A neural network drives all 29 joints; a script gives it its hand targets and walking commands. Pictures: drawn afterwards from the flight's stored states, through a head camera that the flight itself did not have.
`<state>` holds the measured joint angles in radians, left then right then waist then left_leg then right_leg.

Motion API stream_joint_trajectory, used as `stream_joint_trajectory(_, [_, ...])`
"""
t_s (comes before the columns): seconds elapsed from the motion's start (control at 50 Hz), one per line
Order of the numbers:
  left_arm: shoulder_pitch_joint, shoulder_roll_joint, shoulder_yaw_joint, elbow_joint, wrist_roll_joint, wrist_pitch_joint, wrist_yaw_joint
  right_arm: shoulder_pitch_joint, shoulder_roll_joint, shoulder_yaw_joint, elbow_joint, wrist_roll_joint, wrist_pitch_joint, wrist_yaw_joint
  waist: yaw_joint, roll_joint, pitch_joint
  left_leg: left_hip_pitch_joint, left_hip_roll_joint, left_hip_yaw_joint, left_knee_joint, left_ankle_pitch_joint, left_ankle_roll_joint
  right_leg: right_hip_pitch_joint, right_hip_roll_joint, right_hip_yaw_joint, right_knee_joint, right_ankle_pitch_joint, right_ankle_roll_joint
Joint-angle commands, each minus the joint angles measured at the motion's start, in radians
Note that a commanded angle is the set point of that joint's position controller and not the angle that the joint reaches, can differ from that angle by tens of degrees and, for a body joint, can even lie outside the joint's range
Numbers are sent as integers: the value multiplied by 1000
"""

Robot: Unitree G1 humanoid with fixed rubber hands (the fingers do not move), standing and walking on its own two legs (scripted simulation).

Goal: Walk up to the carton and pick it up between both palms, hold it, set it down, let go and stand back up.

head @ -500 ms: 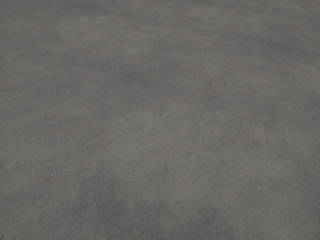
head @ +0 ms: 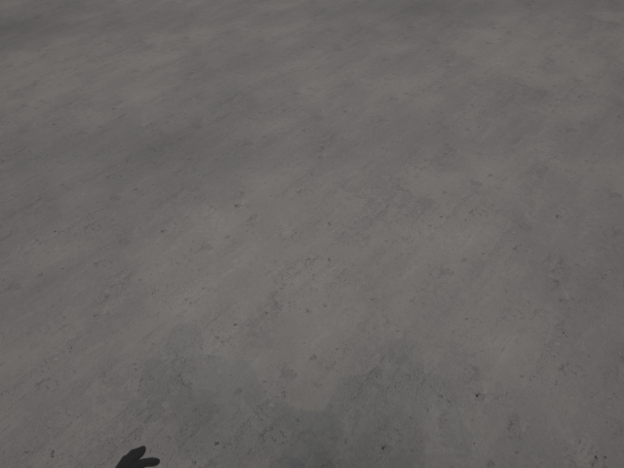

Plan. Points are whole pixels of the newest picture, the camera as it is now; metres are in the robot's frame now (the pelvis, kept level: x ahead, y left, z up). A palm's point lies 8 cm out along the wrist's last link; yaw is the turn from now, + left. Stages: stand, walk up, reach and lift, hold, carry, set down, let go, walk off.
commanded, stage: walk up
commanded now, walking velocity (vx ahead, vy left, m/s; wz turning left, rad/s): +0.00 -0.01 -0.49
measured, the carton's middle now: out of the picture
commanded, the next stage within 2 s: none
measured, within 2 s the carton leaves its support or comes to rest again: neither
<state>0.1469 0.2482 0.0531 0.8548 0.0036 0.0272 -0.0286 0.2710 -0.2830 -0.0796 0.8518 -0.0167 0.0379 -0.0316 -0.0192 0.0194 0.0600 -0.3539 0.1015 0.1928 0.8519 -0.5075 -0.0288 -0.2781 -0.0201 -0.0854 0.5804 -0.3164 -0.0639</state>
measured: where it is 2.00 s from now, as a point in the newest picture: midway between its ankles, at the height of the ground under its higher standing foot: outside the picture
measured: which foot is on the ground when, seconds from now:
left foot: up 0.00-0.60, down 0.62-1.00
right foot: down 0.00-0.62, up 0.64-1.00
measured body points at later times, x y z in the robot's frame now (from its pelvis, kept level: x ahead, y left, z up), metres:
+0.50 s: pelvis -0.01 +0.03 +0.01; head +0.01 +0.01 +0.46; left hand +0.07 +0.28 -0.12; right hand +0.06 -0.26 -0.12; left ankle +0.02 +0.17 -0.69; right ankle +0.00 -0.07 -0.73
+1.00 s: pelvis +0.00 +0.11 +0.01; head +0.03 +0.13 +0.46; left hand +0.17 +0.32 -0.14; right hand -0.07 -0.15 -0.10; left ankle +0.03 +0.17 -0.73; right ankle -0.10 -0.03 -0.65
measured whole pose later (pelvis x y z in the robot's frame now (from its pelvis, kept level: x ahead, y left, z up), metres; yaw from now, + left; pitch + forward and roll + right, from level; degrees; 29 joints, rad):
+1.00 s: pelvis +0.00 +0.11 +0.01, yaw -29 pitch +1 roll -2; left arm 0.24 0.29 0.08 0.94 0.02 0.08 -0.04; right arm 0.27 -0.19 -0.06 0.87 -0.02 -0.01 -0.05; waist 0.01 -0.04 0.02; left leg -0.19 0.06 0.22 0.40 -0.23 0.06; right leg -0.49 -0.04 0.02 1.07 -0.32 0.09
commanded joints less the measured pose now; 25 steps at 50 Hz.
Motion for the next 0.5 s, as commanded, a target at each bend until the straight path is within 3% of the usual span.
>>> stream_joint_trajectory(0.0, [13, 183, 37, -42, -15, -10, 32, -52, -68, -20, -97, 3, -4, 18, 28, -113, -56, -248, 26, -140, 292, 62, -18, 176, -253, 266, -254, 543, -47])
stream_joint_trajectory(0.02, [11, 181, 40, -38, -25, -12, 34, -69, -54, -27, -83, -9, -5, 21, 22, -107, -46, -191, 23, -145, 289, 131, -29, 110, -215, 263, -272, 486, -29])
stream_joint_trajectory(0.06, [23, 165, 34, -23, -31, -15, 24, -8, -53, -42, -47, -16, 0, 20, 12, -85, -120, -180, 9, -146, 326, 196, -40, 162, -178, 233, -261, 491, 1])
stream_joint_trajectory(0.1, [45, 162, 39, -1, -26, -30, 23, -13, -49, -50, -53, -17, 7, 19, 18, -161, -106, -185, -1, -153, 334, 222, -61, 162, -166, 250, -266, 494, -8])
stream_joint_trajectory(0.14, [84, 168, 41, 35, -29, -38, 25, -31, -57, -45, -45, -22, 15, 11, 32, -170, -121, -216, -7, -158, 324, 213, -76, 206, -158, 284, -269, 491, 15])
stream_joint_trajectory(0.16, [88, 169, 45, 32, -21, -38, 28, -42, -50, -46, -55, -18, 20, 11, 25, -156, -127, -221, -9, -177, 313, 214, -83, 204, -164, 317, -266, 462, 6])
stream_joint_trajectory(0.18, [111, 170, 42, 42, -29, -39, 31, -57, -57, -50, -60, -16, 18, 11, 40, -147, -122, -233, -11, -171, 298, 208, -86, 238, -157, 329, -272, 448, 10])
stream_joint_trajectory(0.2, [131, 179, 46, 50, -19, -43, 37, -74, -39, -41, -60, -11, 14, 7, 44, -162, -117, -261, -11, -176, 280, 190, -91, 257, -168, 356, -257, 524, -6])
stream_joint_trajectory(0.24, [146, 182, 50, 66, -18, -47, 43, -81, -38, -32, -57, -4, 10, 4, 47, -208, -96, -269, -15, -191, 216, 190, -87, 261, -162, 393, -263, 497, -14])
stream_joint_trajectory(0.26, [140, 164, 42, 75, -24, -49, 44, -95, -57, -34, -49, -8, 9, 3, 48, -193, -120, -254, -18, -192, 205, 185, -89, 255, -161, 391, -264, 502, -25])
stream_joint_trajectory(0.28, [156, 168, 44, 84, -23, -44, 42, -96, -51, -41, -45, -13, 10, 1, 47, -152, -100, -247, -22, -187, 194, 180, -90, 227, -173, 412, -280, 478, -35])
stream_joint_trajectory(0.3, [165, 165, 51, 82, -20, -45, 43, -106, -39, -31, -47, -5, 10, 1, 49, -160, -111, -245, -21, -201, 171, 177, -86, 254, -171, 437, -276, 413, -35])
stream_joint_trajectory(0.34, [176, 166, 59, 96, -15, -40, 44, -130, -34, -26, -48, -2, 2, 0, 61, -145, -108, -217, -32, -204, 113, 128, -82, 200, -189, 494, -297, 328, -76])
stream_joint_trajectory(0.36, [174, 143, 56, 97, -12, -36, 46, -125, -39, -24, -48, -1, 0, -4, 57, -161, -107, -206, -41, -216, 69, 128, -84, 201, -183, 506, -309, 272, -75])
stream_joint_trajectory(0.4, [141, 158, 62, 85, -2, -33, 42, -121, -34, -14, -49, 1, -11, -9, 47, -160, -86, -173, -40, -208, 19, 124, -74, 155, -182, 504, -304, 262, -112])
stream_joint_trajectory(0.42, [139, 158, 66, 81, -1, -31, 41, -135, -27, -14, -57, -1, -15, -9, 50, -134, -100, -142, -44, -204, -9, 121, -69, 117, -188, 517, -304, 245, -117])
stream_joint_trajectory(0.46, [138, 160, 69, 84, 0, -28, 37, -122, -17, -1, -60, 5, -30, -11, 52, -154, -89, -48, -65, -198, -120, 107, -58, 68, -175, 534, -289, 235, -115])
stream_joint_trajectory(0.48, [116, 156, 70, 85, -2, -26, 32, -108, -10, 4, -52, 12, -37, -12, 39, -187, -103, 8, -70, -197, -161, 120, -56, 22, -157, 520, -291, 165, -101])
